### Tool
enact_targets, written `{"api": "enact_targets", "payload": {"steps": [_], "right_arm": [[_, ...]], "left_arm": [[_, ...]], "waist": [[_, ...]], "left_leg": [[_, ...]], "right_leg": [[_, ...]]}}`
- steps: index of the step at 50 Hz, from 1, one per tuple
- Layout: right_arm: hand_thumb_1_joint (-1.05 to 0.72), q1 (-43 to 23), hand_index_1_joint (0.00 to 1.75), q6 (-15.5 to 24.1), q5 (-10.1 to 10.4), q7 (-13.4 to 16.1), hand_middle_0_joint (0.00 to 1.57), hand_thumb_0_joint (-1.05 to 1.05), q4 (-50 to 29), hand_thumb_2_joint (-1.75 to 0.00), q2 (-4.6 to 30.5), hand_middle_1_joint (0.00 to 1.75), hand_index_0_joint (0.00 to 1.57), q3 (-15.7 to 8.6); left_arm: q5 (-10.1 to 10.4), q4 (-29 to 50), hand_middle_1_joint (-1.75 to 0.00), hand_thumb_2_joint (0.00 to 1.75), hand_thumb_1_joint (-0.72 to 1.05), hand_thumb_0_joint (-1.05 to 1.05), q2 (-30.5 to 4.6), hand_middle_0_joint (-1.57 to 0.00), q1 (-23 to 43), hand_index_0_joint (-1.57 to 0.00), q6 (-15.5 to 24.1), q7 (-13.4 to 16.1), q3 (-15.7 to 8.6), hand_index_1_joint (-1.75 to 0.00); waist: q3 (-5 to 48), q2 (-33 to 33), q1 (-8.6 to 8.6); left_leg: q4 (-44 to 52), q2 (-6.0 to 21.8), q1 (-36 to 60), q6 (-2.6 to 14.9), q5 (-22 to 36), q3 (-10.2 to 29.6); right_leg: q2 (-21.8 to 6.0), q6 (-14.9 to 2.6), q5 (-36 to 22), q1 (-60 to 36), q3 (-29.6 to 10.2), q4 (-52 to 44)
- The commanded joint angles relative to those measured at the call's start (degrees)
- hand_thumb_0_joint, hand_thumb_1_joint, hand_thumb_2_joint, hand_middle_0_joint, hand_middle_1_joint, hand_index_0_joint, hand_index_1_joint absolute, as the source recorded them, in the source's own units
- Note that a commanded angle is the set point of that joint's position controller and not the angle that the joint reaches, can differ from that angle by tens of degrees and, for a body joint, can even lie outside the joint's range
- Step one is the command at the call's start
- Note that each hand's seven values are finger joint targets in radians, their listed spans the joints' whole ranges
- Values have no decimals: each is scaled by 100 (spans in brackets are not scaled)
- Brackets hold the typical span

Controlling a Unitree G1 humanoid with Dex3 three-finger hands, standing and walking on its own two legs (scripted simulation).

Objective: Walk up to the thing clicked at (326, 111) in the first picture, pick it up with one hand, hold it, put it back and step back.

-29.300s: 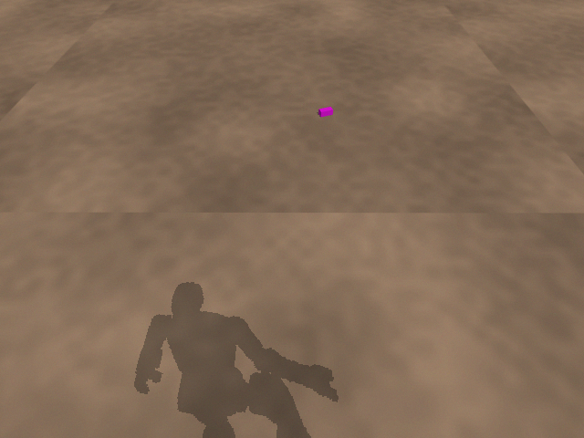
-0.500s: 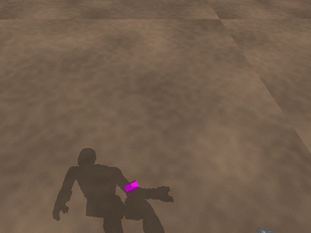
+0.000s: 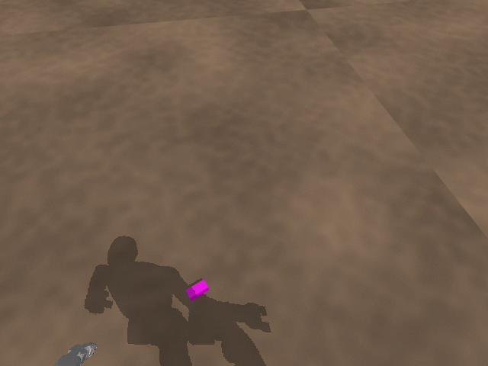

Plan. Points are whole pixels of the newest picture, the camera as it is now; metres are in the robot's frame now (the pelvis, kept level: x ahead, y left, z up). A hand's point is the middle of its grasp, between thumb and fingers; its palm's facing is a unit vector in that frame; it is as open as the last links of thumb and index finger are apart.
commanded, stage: walk up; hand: left
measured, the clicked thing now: (197, 290) +0.49 +0.20 -0.75
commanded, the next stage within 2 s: stand in 0.32 s
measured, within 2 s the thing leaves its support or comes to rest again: neither
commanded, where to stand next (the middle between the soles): +0.10 -0.03 m, yaw +0 degrees
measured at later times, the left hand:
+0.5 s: hand out of the picture +0.09 +0.24 -0.14, palm faces -0.04 -0.94 -0.35, open 7.4 cm
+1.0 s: hand out of the picture +0.10 +0.24 -0.14, palm faces -0.04 -0.93 -0.35, open 7.4 cm
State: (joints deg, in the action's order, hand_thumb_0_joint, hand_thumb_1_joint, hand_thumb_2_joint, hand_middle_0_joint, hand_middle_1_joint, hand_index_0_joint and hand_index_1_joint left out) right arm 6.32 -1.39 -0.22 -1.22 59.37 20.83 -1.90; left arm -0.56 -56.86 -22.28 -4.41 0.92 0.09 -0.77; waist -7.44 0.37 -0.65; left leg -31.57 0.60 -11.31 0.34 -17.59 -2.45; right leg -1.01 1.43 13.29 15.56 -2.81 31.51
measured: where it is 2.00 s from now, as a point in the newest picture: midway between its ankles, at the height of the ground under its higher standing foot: outside the picture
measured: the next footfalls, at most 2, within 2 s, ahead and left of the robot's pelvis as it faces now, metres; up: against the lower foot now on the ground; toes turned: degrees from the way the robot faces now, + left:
none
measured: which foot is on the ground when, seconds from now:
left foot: down 0.00-1.00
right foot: down 0.00-1.00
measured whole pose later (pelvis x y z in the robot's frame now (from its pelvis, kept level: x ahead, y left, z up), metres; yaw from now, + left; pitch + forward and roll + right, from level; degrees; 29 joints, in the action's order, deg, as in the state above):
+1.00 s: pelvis +0.02 -0.02 +0.02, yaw +0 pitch -2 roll +0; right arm 6.4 0.1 -0.4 -0.8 65.6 20.5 -1.1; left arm -0.7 -64.6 -20.4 -5.7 0.9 -0.5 0.3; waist -3.0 -0.3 -0.8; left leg -18.1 1.9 -4.2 -1.5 -11.6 -1.7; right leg 0.2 0.2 8.4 8.9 -1.7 19.5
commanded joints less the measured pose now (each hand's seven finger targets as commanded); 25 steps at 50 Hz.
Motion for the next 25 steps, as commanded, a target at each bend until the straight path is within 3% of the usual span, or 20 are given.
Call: {"api": "enact_targets", "payload": {"steps": [1,3,9,13,15,16,17,19,22,25], "right_arm": [[-90,-446,30,210,-16,84,20,0,-343,-90,1207,30,20,-222],[-90,-495,30,203,-23,76,20,0,-283,-90,1207,30,20,-208],[-90,-433,30,209,-39,75,20,0,-87,-90,1231,30,20,-210],[-90,-363,30,217,-26,76,20,0,3,-90,1199,30,20,-217],[-90,-322,30,202,-21,75,20,0,36,-90,1155,30,20,-212],[-90,-208,30,232,-6,79,20,0,96,-90,1012,30,20,-153],[-90,-282,30,254,-24,84,20,0,108,-90,1079,30,20,-167],[-90,-336,30,285,-34,95,20,0,148,-90,1182,30,20,-187],[-90,-327,30,306,-35,104,20,0,175,-90,1143,30,20,-172],[-90,-321,30,307,-44,110,20,0,214,-90,1124,30,20,-159]], "left_arm": [[66,117,-30,90,90,0,-1124,-20,68,-20,116,71,-241,-30],[58,34,-30,90,90,0,-1107,-20,108,-20,97,62,-225,-30],[31,-176,-30,90,90,0,-1088,-20,244,-20,74,38,-234,-30],[20,-277,-30,90,90,0,-1067,-20,237,-20,107,42,-245,-30],[13,-289,-30,90,90,0,-1087,-20,309,-20,121,50,-246,-30],[-2,-331,-30,90,90,0,-1059,-20,321,-20,122,26,-154,-30],[0,-312,-30,90,90,0,-1046,-20,349,-20,118,19,-160,-30],[5,-364,-30,90,90,0,-1000,-20,291,-20,132,19,-141,-30],[14,-415,-30,90,90,0,-1038,-20,211,-20,148,22,-132,-30],[8,-437,-30,90,90,0,-1075,-20,211,-20,131,26,-139,-30]], "waist": [[1017,-258,141],[850,-208,161],[712,-105,113],[871,15,76],[847,150,27],[974,185,-78],[888,65,-40],[1021,-73,-23],[939,26,-16],[809,-13,-16]], "left_leg": [[1092,655,-25,268,666,711],[1301,683,-73,283,268,731],[1577,698,17,248,-86,649],[1451,650,368,217,265,494],[1350,581,516,178,325,411],[1552,617,594,111,354,607],[1609,643,622,98,371,622],[1610,720,771,103,796,646],[1635,701,817,73,952,601],[1731,698,737,53,709,600]], "right_leg": [[-433,-414,-1148,-829,-361,-464],[-409,-368,-884,-774,-377,-646],[-406,-326,-682,-722,-408,-921],[-475,-330,-984,-665,-502,-1053],[-555,-350,-899,-472,-657,-1218],[-597,-319,-633,-518,-687,-1368],[-571,-299,-518,-465,-680,-1391],[-543,-265,-968,-615,-568,-1328],[-551,-245,-1128,-594,-549,-1395],[-551,-261,-839,-545,-570,-1469]]}}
